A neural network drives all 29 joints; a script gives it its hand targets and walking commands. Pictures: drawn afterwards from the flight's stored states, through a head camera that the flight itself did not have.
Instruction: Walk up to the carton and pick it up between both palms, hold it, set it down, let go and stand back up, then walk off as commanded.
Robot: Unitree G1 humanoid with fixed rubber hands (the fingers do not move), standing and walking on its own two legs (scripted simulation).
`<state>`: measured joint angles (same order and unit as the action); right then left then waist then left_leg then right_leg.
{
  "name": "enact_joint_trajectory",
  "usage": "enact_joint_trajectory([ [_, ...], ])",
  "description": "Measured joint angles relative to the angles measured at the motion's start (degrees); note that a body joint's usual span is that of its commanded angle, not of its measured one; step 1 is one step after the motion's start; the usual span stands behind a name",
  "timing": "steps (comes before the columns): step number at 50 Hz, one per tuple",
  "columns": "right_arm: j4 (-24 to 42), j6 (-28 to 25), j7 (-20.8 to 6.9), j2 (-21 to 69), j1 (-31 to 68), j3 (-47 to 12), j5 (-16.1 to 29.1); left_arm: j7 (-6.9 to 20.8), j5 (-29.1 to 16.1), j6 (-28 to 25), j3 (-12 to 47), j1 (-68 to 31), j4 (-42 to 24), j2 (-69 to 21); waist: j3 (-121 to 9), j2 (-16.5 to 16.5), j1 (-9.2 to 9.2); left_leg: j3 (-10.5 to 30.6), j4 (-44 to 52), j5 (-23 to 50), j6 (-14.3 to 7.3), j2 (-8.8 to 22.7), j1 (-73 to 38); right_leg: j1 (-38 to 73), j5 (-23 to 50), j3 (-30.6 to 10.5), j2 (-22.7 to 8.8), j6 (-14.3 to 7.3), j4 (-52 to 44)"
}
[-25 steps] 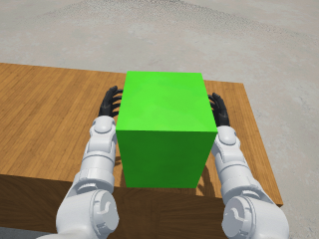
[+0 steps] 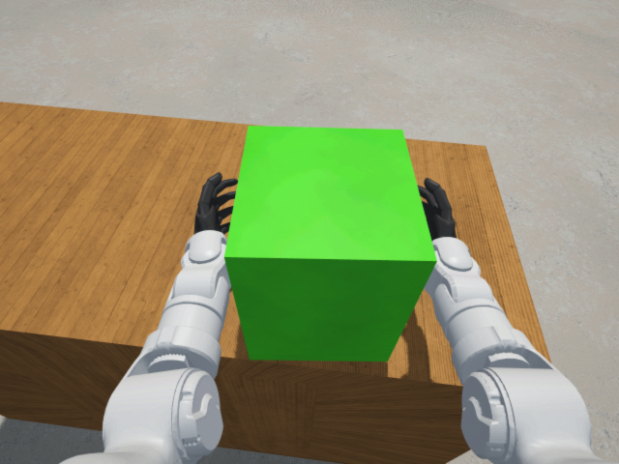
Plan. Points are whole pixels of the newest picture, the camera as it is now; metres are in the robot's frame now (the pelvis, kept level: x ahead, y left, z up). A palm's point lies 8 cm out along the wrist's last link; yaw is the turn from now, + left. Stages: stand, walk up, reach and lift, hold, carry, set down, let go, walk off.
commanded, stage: set down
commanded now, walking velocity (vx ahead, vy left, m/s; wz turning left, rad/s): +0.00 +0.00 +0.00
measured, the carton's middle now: (322, 250) +0.40 +0.05 +0.06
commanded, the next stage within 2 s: none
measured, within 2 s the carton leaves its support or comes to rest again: neither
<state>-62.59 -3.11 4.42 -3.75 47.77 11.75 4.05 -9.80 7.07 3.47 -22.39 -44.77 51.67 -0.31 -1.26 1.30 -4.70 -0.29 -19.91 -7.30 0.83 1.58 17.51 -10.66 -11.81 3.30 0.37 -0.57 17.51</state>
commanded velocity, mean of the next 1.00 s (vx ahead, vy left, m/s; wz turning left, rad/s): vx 0.00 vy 0.00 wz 0.00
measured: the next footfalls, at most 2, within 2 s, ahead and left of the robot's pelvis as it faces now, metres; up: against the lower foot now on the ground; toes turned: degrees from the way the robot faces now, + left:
none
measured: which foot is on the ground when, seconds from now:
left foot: down 0.00-1.00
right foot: down 0.00-1.00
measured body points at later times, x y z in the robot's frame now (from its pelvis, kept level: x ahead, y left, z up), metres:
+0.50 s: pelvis +0.00 +0.00 +0.00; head +0.03 +0.00 +0.45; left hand +0.36 +0.23 +0.07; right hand +0.41 -0.16 +0.06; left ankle +0.03 +0.13 -0.75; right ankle -0.04 -0.11 -0.75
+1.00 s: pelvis -0.03 +0.00 +0.00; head -0.03 +0.01 +0.45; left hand +0.29 +0.23 +0.08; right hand +0.32 -0.17 +0.06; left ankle +0.03 +0.13 -0.75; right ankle -0.04 -0.11 -0.75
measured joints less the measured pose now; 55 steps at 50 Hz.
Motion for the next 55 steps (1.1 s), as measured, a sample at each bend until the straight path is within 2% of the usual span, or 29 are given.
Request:
enact_joint_trajectory([
  [7, 0.2, 0.03, 0.3, -3.74, 0.41, -5.09, 5.27, 0.15, -1.72, -0.24, 1.53, 0.23, -0.48, 0.95, -0.74, -0.7, -0.04, 0.0, -0.01, -0.22, 0.0, 0.0, 0.48, -0.49, -0.24, 0.0, 0.01, -0.03, 0.02],
  [13, 3.5, -1.5, 0.3, -6.88, -2.63, -10.13, 9.06, 2.78, -1.79, -0.96, 1.77, 3.41, -3.82, 0.98, -1.04, -1.36, -0.04, 0.0, -0.01, -0.24, 0.0, 0.01, 0.48, -0.49, -0.26, 0.0, 0.02, 0.0, 0.03],
  [21, 10.96, -2.81, 0.31, -8.83, -11.09, -13.73, 12.06, 4.76, -3.63, -1.08, 3.08, 13.66, -14.01, 1.36, -1.07, -1.43, -0.05, 0.0, -0.01, -0.09, 0.0, 0.02, 0.48, -0.56, -0.19, 0.0, 0.02, 0.04, 0.2],
  [26, 17.58, -2.45, 0.13, -9.1, -16.8, -14.11, 12.53, 4.87, -5.25, 0.96, 5.15, 20.25, -23.45, 1.93, -1.07, -1.44, -0.04, 0.0, -0.01, 0.18, 0.0, 0.03, 0.43, -0.56, 0.02, 0.0, 0.02, 0.04, 0.3],
  [32, 24.2, -0.29, -0.51, -9.8, -21.66, -14.11, 12.56, 4.98, -6.28, 5.13, 7.03, 24.14, -30.8, 2.08, -1.08, -1.44, -0.04, 0.0, -0.01, 0.74, 0.0, 0.04, 0.26, -0.57, 0.39, 0.0, 0.02, 0.03, 0.66],
  [47, 33.2, 3.11, -1.38, -10.22, -30.34, -14.11, 12.56, 5.01, -7.95, 10.21, 9.38, 29.07, -37.74, 2.08, -0.73, -0.77, -0.03, 0.0, -0.01, 2.09, 0.0, 0.09, -0.68, -0.57, 0.7, 0.0, 0.02, -0.17, 2.65],
  [55, 39.99, 4.28, -1.61, -10.16, -36.51, -14.11, 12.56, 5.0, -8.47, 13.24, 11.33, 34.08, -44.93, 2.08, -0.72, -0.09, -0.04, 0.0, -0.01, 2.29, 0.0, 0.1, -0.89, -0.57, 0.7, 0.0, 0.02, -0.27, 3.08],
])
